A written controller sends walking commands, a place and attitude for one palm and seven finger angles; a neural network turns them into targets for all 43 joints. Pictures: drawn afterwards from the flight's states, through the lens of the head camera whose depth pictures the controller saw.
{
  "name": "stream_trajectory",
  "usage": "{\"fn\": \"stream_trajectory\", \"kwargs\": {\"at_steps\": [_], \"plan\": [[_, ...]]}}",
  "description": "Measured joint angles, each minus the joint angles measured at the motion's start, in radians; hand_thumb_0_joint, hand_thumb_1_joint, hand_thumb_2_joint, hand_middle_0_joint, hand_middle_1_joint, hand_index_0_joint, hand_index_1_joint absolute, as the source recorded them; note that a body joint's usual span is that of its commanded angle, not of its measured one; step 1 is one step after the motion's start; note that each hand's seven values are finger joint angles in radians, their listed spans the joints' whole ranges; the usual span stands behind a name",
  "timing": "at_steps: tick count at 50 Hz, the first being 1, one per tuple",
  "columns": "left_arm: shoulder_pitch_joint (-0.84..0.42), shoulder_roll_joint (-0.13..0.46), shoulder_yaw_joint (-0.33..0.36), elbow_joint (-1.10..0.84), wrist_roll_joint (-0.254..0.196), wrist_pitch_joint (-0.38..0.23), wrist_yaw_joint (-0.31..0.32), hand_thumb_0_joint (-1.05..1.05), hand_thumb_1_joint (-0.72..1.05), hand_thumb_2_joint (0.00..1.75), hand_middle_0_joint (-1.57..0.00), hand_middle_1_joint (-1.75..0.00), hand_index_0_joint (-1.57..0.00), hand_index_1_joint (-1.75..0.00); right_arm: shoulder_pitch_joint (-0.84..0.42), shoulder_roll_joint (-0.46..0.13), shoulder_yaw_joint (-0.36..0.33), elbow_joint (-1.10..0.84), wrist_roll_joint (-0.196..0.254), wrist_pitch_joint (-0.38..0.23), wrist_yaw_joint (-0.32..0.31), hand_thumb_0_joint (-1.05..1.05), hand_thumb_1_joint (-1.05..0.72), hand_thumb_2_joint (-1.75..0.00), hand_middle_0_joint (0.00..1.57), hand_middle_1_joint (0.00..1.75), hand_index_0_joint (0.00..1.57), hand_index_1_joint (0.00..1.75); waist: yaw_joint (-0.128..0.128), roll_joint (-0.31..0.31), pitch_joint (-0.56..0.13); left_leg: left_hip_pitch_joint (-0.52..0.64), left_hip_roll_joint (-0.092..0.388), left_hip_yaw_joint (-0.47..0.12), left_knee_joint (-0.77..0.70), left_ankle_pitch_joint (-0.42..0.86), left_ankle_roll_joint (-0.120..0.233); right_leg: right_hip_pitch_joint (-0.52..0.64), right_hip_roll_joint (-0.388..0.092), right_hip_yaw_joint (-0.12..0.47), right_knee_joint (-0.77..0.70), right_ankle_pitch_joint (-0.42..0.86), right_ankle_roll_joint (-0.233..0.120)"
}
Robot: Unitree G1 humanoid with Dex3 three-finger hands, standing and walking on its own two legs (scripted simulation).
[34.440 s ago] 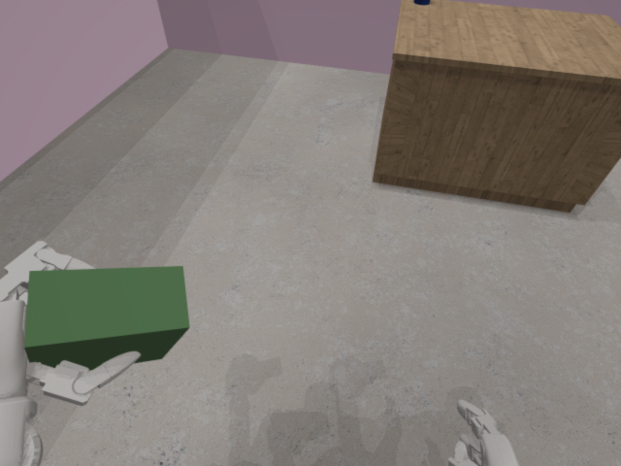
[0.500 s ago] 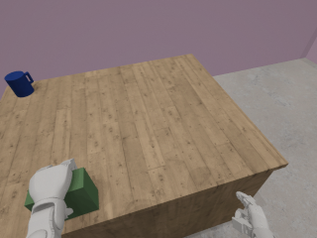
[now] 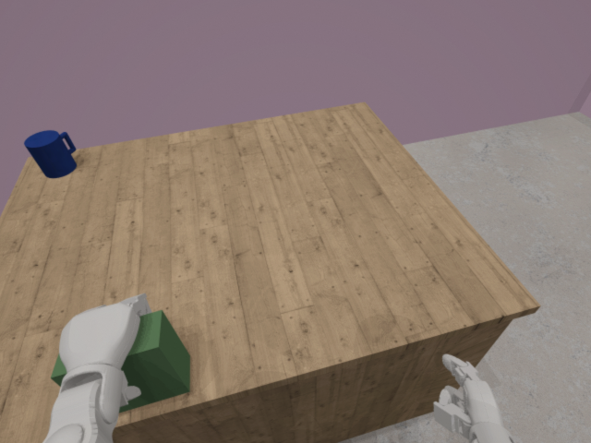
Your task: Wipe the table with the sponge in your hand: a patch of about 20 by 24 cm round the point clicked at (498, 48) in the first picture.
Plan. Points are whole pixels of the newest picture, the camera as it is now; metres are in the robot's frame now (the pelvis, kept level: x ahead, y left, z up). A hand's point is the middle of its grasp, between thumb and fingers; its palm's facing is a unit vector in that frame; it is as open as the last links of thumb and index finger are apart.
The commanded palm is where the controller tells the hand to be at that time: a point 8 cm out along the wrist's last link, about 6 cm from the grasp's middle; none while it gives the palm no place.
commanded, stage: lift the sponge slowly off the table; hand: left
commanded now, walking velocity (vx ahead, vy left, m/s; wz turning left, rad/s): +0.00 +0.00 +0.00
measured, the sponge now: (135, 372) +0.19 +0.28 -0.03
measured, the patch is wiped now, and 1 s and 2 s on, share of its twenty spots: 1.00 1.00 1.00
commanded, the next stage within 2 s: bring the sponge back beside the body in 1.38 s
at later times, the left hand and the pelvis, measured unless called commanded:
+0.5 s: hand (112, 336) +0.20 +0.29 +0.05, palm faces -0.03 -0.12 -0.99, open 10.2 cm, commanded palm +0.18 +0.29 +0.12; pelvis +0.00 +0.00 +0.01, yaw +0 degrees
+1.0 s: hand (102, 322) +0.21 +0.29 +0.08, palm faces +0.03 -0.12 -0.99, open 10.2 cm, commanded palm +0.18 +0.28 +0.15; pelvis +0.00 +0.00 +0.01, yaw +1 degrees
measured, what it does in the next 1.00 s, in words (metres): stands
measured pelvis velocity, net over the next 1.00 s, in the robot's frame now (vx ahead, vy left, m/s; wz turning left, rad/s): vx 0.00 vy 0.00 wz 0.01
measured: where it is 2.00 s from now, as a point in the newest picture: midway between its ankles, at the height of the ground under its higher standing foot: outside the picture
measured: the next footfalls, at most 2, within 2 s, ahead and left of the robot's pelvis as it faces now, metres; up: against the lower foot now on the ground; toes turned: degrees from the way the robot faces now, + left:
none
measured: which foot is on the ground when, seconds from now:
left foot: down 0.00-1.00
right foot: down 0.00-1.00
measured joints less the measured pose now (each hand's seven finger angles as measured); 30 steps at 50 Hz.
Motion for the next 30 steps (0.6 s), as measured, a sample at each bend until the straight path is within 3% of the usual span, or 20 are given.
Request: {"fn": "stream_trajectory", "kwargs": {"at_steps": [15, 30], "plan": [[-0.028, 0.021, -0.002, -0.037, -0.014, 0.028, -0.049, -0.01, -0.5, 1.03, -0.7, -1.32, -0.72, -1.35, -0.031, -0.004, 0.017, 0.004, 0.002, 0.005, -0.003, 0.01, -0.91, -0.9, 0.2, 0.3, 0.2, 0.3, 0.012, 0.011, 0.018, 0.058, -0.001, -0.006, -0.052, 0.029, -0.003, 0.06, 0.0, -0.006, -0.049, 0.025, -0.003], [-0.052, 0.059, 0.037, -0.069, -0.033, 0.029, -0.099, -0.01, -0.5, 1.03, -0.7, -1.32, -0.72, -1.34, -0.025, -0.015, 0.023, 0.0, 0.004, 0.01, -0.005, 0.01, -0.91, -0.9, 0.2, 0.3, 0.2, 0.3, 0.002, 0.011, 0.032, 0.085, 0.002, -0.003, -0.085, 0.044, -0.005, 0.084, 0.003, -0.003, -0.081, 0.041, -0.004]]}}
